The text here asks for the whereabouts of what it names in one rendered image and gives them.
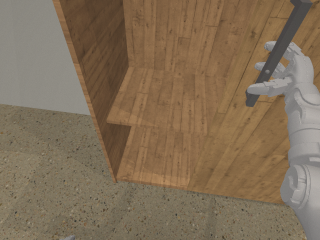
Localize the right robot upper arm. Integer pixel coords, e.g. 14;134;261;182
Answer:
280;164;320;240

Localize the handle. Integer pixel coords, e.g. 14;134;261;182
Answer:
245;0;313;107

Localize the wardrobe door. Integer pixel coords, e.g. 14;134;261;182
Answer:
187;0;320;205

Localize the robot right hand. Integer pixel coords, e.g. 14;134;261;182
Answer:
247;41;314;97

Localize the right robot forearm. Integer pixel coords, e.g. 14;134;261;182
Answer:
284;82;320;168

